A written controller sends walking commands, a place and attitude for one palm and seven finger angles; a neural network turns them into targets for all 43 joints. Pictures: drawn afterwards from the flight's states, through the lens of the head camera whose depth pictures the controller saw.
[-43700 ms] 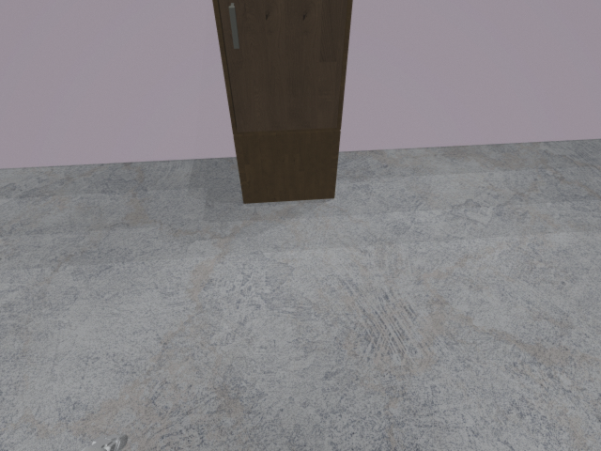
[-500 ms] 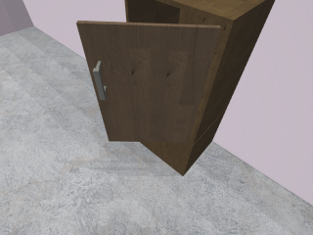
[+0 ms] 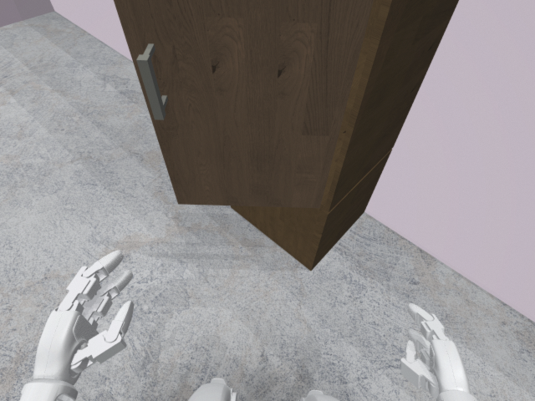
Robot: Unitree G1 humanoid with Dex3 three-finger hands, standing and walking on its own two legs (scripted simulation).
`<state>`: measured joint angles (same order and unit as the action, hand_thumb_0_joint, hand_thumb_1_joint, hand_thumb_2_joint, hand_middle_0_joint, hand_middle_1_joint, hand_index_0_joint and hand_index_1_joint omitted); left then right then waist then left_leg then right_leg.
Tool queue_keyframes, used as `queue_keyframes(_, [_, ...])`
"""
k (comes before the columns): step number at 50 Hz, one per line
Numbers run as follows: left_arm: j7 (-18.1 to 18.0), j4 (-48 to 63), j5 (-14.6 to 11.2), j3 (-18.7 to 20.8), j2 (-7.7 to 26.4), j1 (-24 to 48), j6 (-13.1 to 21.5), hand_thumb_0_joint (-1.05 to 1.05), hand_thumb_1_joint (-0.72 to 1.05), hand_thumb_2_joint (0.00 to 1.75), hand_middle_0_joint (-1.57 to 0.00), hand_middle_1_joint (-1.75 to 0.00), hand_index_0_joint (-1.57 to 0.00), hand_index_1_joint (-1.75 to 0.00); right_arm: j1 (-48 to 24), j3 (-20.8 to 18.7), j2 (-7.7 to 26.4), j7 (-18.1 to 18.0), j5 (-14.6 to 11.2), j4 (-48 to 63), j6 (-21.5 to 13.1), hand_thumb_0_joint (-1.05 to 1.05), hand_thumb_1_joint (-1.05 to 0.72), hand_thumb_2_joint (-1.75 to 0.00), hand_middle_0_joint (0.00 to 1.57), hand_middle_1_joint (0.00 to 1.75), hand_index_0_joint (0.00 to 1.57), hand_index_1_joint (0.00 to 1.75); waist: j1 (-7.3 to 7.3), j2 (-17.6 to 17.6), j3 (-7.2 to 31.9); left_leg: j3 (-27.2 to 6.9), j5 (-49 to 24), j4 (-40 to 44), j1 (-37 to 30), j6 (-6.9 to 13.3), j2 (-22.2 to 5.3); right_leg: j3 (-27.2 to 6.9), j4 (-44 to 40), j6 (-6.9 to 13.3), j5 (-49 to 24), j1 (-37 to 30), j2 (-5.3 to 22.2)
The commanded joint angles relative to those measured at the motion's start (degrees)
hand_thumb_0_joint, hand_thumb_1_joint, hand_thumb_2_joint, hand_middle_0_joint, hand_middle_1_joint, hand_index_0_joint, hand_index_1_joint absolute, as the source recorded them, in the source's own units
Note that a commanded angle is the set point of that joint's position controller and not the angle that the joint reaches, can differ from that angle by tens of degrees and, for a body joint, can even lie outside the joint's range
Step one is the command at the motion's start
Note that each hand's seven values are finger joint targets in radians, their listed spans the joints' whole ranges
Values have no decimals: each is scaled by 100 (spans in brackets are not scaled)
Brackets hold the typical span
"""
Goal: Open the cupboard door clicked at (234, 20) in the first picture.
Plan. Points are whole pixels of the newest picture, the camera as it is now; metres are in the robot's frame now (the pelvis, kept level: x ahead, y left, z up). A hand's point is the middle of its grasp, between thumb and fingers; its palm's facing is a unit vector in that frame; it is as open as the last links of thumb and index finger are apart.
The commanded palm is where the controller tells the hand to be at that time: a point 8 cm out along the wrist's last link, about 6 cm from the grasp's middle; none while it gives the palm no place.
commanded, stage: raise the hand with hooked fingers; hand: left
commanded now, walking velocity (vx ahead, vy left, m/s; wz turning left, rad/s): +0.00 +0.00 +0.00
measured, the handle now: (155, 83) +0.62 +0.25 +0.13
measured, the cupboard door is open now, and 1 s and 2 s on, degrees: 41 41 41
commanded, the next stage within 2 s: move the hooked fingers beside the handle in 1.74 s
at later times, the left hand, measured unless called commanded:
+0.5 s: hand (76, 280) +0.25 +0.27 +0.07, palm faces +0.10 -0.99 -0.05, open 11.2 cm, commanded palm +0.22 +0.31 +0.08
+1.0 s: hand (41, 241) +0.29 +0.31 +0.11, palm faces +0.07 -1.00 -0.02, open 13.8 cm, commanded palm +0.26 +0.36 +0.13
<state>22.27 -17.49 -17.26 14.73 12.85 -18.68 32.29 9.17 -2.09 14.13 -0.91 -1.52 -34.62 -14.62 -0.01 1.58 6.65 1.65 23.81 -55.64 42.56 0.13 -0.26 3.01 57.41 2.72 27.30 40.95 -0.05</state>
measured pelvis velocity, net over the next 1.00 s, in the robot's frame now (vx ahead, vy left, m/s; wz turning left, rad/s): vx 0.02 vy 0.05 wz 0.01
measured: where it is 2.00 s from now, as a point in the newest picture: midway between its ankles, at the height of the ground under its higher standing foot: outside the picture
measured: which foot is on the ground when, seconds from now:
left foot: down 0.00-1.00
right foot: down 0.00-1.00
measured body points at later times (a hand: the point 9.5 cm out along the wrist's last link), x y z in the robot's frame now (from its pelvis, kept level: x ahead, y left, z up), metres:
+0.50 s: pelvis +0.01 +0.01 +0.01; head +0.06 +0.01 +0.46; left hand +0.24 +0.32 +0.08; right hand +0.15 -0.24 -0.08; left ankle +0.04 +0.12 -0.68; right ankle +0.01 -0.09 -0.68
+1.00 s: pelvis +0.02 +0.05 +0.03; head +0.04 +0.05 +0.48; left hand +0.28 +0.36 +0.11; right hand +0.20 -0.18 -0.04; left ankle +0.04 +0.12 -0.68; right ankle +0.01 -0.09 -0.68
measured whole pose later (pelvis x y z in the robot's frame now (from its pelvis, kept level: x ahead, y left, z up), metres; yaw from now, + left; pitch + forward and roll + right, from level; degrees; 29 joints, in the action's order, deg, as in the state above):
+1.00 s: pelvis +0.02 +0.05 +0.03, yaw +1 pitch +6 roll -3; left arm 23.1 -14.7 -18.9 21.0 21.9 -1.7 7.4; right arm 14.0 3.9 14.3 -5.4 -3.1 -31.8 -12.0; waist 1.3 -1.7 4.4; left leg 1.0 21.6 -46.6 31.3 3.4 0.8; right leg 3.5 42.7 -0.8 22.0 26.7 0.4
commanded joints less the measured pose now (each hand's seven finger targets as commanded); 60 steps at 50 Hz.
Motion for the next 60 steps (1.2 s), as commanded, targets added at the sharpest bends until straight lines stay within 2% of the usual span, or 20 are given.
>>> queue_keyframes(1, [189,2059,-521,1108,1653,1146,432,0,46,71,-23,-58,-23,-58,-288,-219,705,-259,-41,1203,-271,0,-90,-90,20,30,20,30,177,-714,1216,-67,86,-3,47,116,130,-1145,-1283,-209,1164,-332,172])
queue_keyframes(4, [-92,2862,-510,824,1438,1564,465,0,39,68,-24,-63,-24,-63,-44,-130,636,-417,-47,1075,-321,0,-90,-90,20,30,20,30,-75,-862,1334,-177,-57,-90,-268,208,30,-1068,-1338,-188,893,-309,89])
queue_keyframes(5, [-79,3015,-527,650,1382,1707,420,0,36,67,-24,-64,-24,-64,34,-102,677,-468,-42,1032,-336,0,-90,-90,20,30,20,30,-215,-603,1308,-235,-109,-155,-246,230,-11,-1068,-1316,-209,748,-270,46])
queue_keyframes(9, [139,2188,-350,407,1410,1295,-169,0,27,63,-25,-70,-25,-70,194,-33,792,-581,-90,730,-358,0,-90,-90,20,30,20,30,-348,-557,704,-335,-351,-30,-157,236,-48,-953,-1439,-249,58,-264,26])
queue_keyframes(11, [348,1558,-374,538,1540,1183,-706,0,22,61,-25,-74,-25,-74,234,-3,832,-611,-131,733,-294,0,-90,-90,20,30,20,30,-265,-311,531,-357,-458,92,-98,226,-38,-934,-1550,-292,-151,-434,48])
queue_keyframes(15, [400,1162,-641,1259,1900,690,-1579,0,13,57,-25,-80,-25,-80,133,22,797,-598,-140,983,-159,0,-90,-90,20,30,20,30,197,34,913,-372,-906,412,-265,163,31,-916,-1671,-390,-897,-1287,171])
queue_keyframes(17, [227,1442,-736,1567,1933,601,-1566,0,8,55,-26,-82,-26,-82,178,24,724,-537,-103,1032,-125,0,-90,-90,20,30,20,30,317,46,1210,-361,-1246,544,-437,130,35,-796,-1571,-433,-1630,-1590,205])
queue_keyframes(20, [-74,1941,-716,1533,1764,678,-1196,0,1,52,-26,-87,-26,-87,218,2,675,-431,-41,1071,-172,0,-90,-90,20,30,20,30,369,-194,1299,-340,-1604,754,-836,120,25,-467,-1333,-343,-2155,-1541,29])
queue_keyframes(24, [-181,1926,-452,911,1358,929,-837,0,-8,48,-27,-93,-27,-93,401,-38,777,-365,-47,932,-223,0,-90,-90,20,30,20,30,23,-339,963,-325,-1480,907,-1164,148,1,-95,-1273,-242,-1695,-899,-139])
queue_keyframes(28, [55,1737,-417,820,1572,1422,-982,0,-17,44,-28,-99,-28,-99,481,-34,930,-444,-106,891,-243,0,-90,-90,20,30,20,30,-75,-381,876,-390,-1043,1073,-1238,161,-4,-98,-1469,-215,-1141,-774,-135])
queue_keyframes(31, [75,2120,-413,1105,1984,1759,-1095,0,-24,41,-28,-103,-28,-103,433,-16,932,-512,-116,927,-249,0,-90,-90,20,30,20,30,78,-743,1276,-457,-1295,1263,-1679,139,-27,-34,-1473,-136,-1274,-1042,-144])
queue_keyframes(34, [-99,2268,-436,1243,2010,1744,-1151,0,-31,38,-29,-108,-29,-108,380,43,858,-525,-107,929,-259,0,-90,-90,20,30,20,30,150,-898,1276,-532,-1543,1437,-1981,70,-60,80,-1504,-109,-1406,-1148,-167])
queue_keyframes(35, [-137,2244,-450,1338,2124,1849,-1188,0,-34,37,-29,-110,-29,-110,399,67,879,-520,-90,936,-241,0,-90,-90,20,30,20,30,166,-779,1220,-582,-1597,1478,-1971,51,-68,106,-1500,-84,-1449,-1210,-204])
queue_keyframes(39, [-179,1825,-411,1099,1818,1952,-1477,0,-43,33,-29,-115,-29,-115,347,99,870,-503,-128,917,-154,0,-90,-90,20,30,20,30,93,-921,778,-642,-1508,1689,-2077,-33,-113,188,-1639,-104,-1367,-1042,-199])
queue_keyframes(40, [-122,1577,-401,1062,1812,2015,-1632,0,-45,32,-30,-117,-30,-117,373,118,896,-502,-127,929,-114,0,-90,-90,20,30,20,30,66,-719,595,-658,-1408,1737,-1987,-19,-108,192,-1698,-94,-1353,-1077,-227])
queue_keyframes(45, [100,1405,-318,986,1960,2619,-2128,0,-50,30,-30,-120,-30,-120,352,144,941,-548,-167,1032,-37,0,-90,-90,20,30,20,30,63,-668,666,-674,-1351,1893,-2163,-11,-92,171,-1892,-88,-1388,-1258,-215])
queue_keyframes(50, [66,1725,-308,1346,2441,3315,-2001,0,-50,30,-30,-120,-30,-120,303,200,912,-578,-121,1037,-31,0,-90,-90,20,30,20,30,109,-749,924,-735,-1580,1993,-2557,-61,-95,145,-1991,-41,-1483,-1470,-248])
queue_keyframes(53, [52,1659,-303,1373,2426,3462,-1914,0,-50,30,-30,-120,-30,-120,309,222,865,-586,-127,971,-42,0,-90,-90,20,30,20,30,93,-1025,973,-740,-1729,2065,-2802,-95,-106,131,-2077,-46,-1533,-1480,-224])
queue_keyframes(58, [283,870,-322,1301,2431,3628,-2277,0,-50,30,-30,-120,-30,-120,289,235,916,-639,-189,897,7,0,-90,-90,20,30,20,30,39,-720,607,-711,-1255,2242,-2581,-13,-88,125,-2317,-65,-1388,-1561,-200])
queue_keyframes(60, [384,800,-346,1340,2540,3775,-2401,0,-50,30,-30,-120,-30,-120,288,238,936,-660,-196,929,14,0,-90,-90,20,30,20,30,89,-763,706,-676,-1368,2245,-2626,11,-46,96,-2370,-40,-1502,-1740,-198])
